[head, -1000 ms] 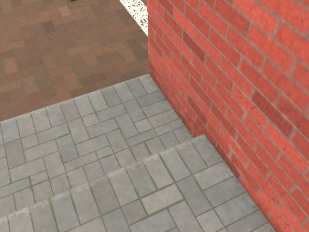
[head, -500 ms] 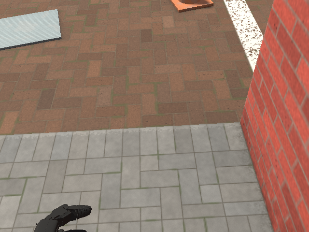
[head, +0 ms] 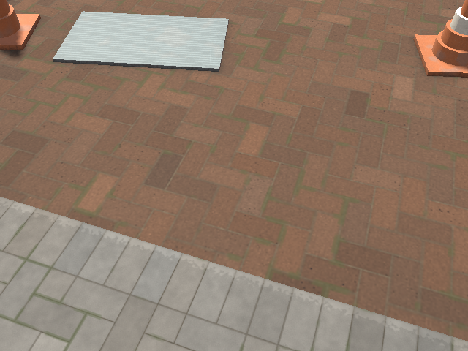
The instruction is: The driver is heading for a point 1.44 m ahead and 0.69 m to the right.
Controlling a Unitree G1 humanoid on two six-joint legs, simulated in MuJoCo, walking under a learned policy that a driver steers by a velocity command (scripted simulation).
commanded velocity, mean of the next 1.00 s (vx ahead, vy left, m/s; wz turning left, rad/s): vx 0.16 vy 0.00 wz -0.75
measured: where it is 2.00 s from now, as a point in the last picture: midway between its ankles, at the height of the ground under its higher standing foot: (288, 341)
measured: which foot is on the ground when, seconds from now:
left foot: down 0.00-0.18, up 0.20-0.50, down 0.52-0.90, up 0.92-1.00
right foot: up 0.00-0.20, down 0.22-0.52, up 0.54-0.86, down 0.88-1.00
